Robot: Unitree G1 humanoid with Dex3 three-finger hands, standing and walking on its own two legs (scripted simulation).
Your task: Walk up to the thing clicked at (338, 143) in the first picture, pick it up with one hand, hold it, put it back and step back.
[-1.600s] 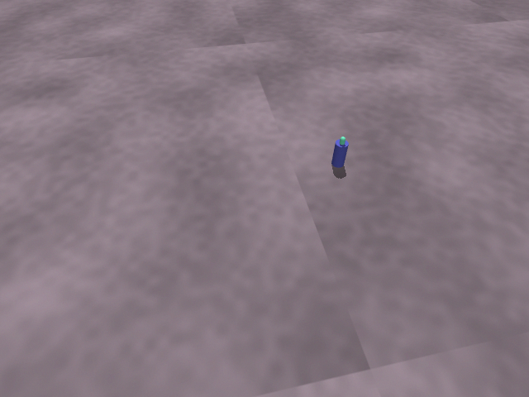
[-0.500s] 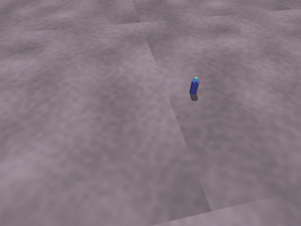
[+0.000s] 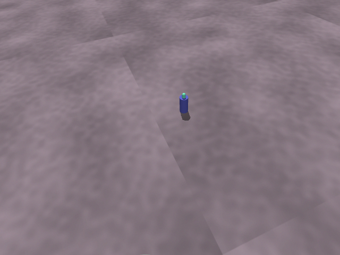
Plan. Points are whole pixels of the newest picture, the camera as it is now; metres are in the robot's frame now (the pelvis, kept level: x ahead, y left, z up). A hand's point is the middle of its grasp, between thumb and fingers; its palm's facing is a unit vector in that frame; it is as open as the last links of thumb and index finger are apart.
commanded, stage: walk up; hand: left
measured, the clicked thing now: (183, 102) +1.35 +0.01 -0.67
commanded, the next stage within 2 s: none
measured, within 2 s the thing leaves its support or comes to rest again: neither
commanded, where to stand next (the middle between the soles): +0.96 -0.13 m, yaw -10 degrees
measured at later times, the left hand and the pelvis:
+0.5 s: hand (113, 170) +0.39 +0.23 -0.12, palm faces -0.26 -0.89 -0.38, open 7.4 cm; pelvis +0.23 -0.02 +0.00, yaw -9 degrees
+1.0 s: hand (125, 143) +0.53 +0.23 -0.16, palm faces -0.20 -0.91 -0.37, open 7.4 cm; pelvis +0.46 -0.04 -0.01, yaw -11 degrees
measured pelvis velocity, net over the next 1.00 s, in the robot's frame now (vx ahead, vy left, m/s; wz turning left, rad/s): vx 0.46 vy -0.04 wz -0.19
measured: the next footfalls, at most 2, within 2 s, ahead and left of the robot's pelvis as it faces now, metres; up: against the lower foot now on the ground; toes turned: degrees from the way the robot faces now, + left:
left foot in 0.18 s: +0.23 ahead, +0.13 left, +0.00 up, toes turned +2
right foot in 0.54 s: +0.37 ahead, -0.18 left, +0.00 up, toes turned -13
